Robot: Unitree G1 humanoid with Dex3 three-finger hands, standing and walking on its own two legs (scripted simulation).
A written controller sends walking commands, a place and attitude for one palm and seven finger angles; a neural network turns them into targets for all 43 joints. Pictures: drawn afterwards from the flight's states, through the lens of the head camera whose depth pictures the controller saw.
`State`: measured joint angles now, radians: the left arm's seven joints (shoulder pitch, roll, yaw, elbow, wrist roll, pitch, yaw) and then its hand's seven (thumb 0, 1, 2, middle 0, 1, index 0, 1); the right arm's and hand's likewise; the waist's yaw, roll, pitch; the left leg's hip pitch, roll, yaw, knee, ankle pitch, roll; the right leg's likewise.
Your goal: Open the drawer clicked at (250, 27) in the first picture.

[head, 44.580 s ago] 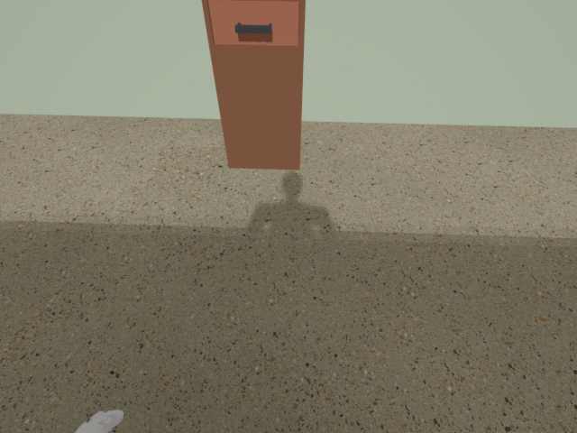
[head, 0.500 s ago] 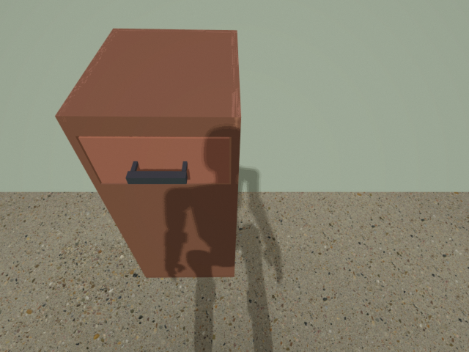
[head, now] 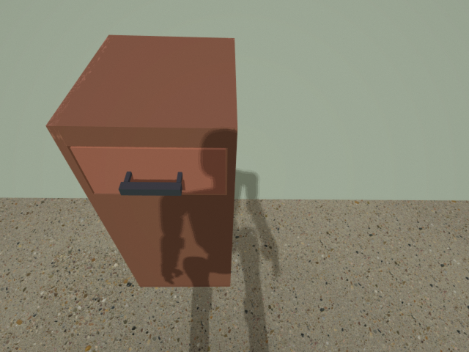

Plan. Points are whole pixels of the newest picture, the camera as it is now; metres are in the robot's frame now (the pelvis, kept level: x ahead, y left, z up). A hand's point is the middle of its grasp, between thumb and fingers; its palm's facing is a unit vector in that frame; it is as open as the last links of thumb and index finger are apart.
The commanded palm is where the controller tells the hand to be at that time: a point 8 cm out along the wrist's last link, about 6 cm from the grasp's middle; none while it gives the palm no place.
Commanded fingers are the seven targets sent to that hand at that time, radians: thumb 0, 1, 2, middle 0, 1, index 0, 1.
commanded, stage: come to a stop and stand still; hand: left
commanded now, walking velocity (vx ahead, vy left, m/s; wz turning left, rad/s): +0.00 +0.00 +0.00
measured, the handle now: (152, 182) +0.48 +0.22 -0.04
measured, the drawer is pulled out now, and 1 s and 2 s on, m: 0.00 0.00 0.00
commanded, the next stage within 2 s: look again from close up in 0.98 s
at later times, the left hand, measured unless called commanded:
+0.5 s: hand out of the picture +0.02 +0.19 -0.17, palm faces +0.01 -0.97 -0.25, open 7.4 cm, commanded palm none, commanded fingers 0.00 0.90 0.90 -0.20 -0.30 -0.20 -0.30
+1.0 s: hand out of the picture +0.01 +0.16 -0.18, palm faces +0.02 -0.98 -0.21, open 7.4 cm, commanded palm none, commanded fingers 0.00 0.90 0.90 -0.20 -0.30 -0.20 -0.30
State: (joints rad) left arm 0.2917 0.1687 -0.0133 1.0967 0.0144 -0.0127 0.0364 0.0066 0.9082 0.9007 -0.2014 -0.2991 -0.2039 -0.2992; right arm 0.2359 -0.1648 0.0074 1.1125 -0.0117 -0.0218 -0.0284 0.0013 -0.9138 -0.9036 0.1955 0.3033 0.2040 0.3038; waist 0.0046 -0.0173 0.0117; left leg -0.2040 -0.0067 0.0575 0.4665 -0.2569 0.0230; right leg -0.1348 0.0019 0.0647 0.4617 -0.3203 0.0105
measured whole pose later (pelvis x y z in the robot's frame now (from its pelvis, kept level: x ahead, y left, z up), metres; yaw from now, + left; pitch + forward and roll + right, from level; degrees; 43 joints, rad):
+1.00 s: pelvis +0.01 -0.02 +0.00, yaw +0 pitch -1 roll +1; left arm 0.29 0.17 -0.02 1.10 0.01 -0.01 0.04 0.01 0.91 0.90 -0.20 -0.30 -0.20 -0.30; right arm 0.24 -0.17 0.01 1.12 -0.01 -0.02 -0.03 0.00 -0.90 -0.90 0.20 0.30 0.20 0.30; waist 0.00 -0.01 0.03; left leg -0.18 0.01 0.05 0.47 -0.27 0.00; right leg -0.12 0.02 0.06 0.48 -0.34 -0.01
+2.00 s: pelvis -0.01 +0.00 -0.01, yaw +1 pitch -2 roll -1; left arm 0.29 0.17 -0.02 1.05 0.01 -0.01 0.05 0.01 0.91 0.90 -0.20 -0.30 -0.21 -0.30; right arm 0.25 -0.16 0.00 1.04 -0.02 -0.01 -0.03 0.00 -0.92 -0.90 0.19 0.30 0.20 0.30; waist -0.01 -0.01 0.01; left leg -0.23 0.01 0.04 0.56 -0.29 0.02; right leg -0.13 0.02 0.04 0.52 -0.34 0.00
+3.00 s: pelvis -0.03 +0.00 +0.00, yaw +1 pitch -1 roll +0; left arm 0.33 0.14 -0.02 1.09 0.01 -0.01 0.04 0.00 0.91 0.90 -0.20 -0.30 -0.20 -0.30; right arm 0.28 -0.14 0.01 1.12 -0.01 -0.01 -0.02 0.00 -0.91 -0.90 0.20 0.30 0.20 0.30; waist 0.00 -0.03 0.02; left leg -0.23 -0.01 0.04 0.46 -0.21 0.03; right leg -0.15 0.00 0.05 0.45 -0.28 0.02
